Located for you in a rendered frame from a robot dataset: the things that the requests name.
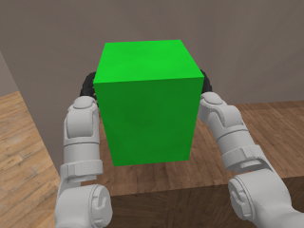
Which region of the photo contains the left robot hand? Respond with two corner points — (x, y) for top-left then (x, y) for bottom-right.
(79, 71), (99, 107)

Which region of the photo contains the carton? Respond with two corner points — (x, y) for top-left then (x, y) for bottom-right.
(93, 40), (204, 166)

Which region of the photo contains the pedestal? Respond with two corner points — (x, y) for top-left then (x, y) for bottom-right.
(80, 100), (304, 228)

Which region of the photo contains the robot left forearm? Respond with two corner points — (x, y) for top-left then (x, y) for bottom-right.
(54, 96), (104, 224)

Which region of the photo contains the robot right upper arm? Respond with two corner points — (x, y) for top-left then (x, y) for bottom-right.
(228, 168), (304, 228)

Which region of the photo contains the right robot hand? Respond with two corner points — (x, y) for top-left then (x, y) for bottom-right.
(200, 69), (213, 94)

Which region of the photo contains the robot left upper arm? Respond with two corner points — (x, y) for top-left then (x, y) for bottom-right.
(53, 183), (113, 228)

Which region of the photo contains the robot right forearm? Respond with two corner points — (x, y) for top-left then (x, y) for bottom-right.
(198, 91), (292, 205)

